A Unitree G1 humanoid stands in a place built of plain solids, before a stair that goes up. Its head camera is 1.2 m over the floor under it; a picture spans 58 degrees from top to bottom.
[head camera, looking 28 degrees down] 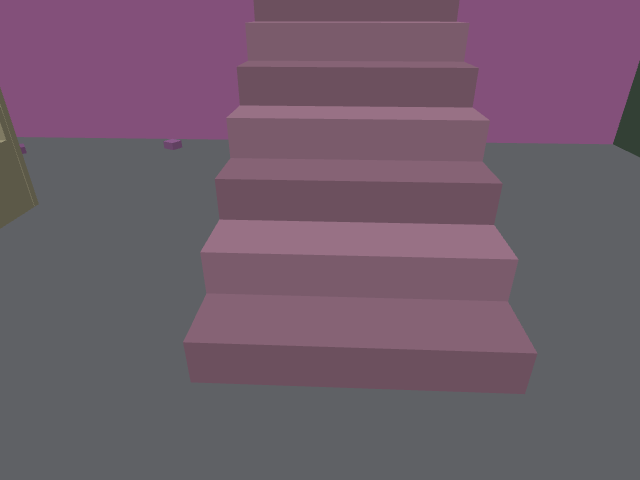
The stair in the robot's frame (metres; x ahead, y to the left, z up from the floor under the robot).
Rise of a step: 0.19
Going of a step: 0.29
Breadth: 1.20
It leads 3 degrees to the right of straight ahead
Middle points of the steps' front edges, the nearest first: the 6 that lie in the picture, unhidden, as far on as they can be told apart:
1.12 -0.13 0.19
1.42 -0.14 0.38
1.71 -0.15 0.57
2.00 -0.17 0.76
2.29 -0.18 0.95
2.58 -0.19 1.14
